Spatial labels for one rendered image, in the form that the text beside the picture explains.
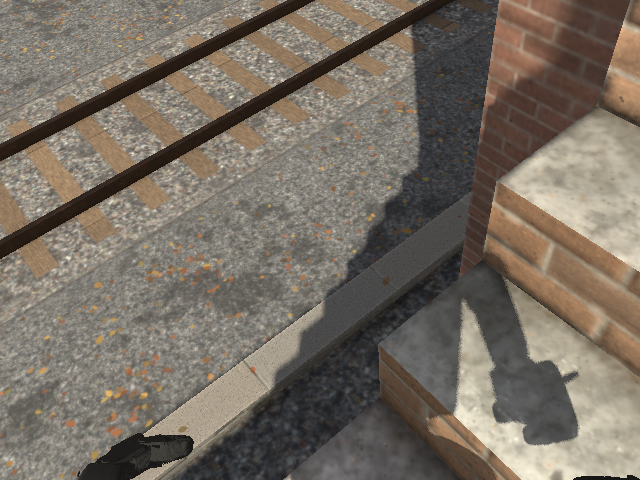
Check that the robot left hand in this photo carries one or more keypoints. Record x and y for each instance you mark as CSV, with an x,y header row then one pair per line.
x,y
136,454

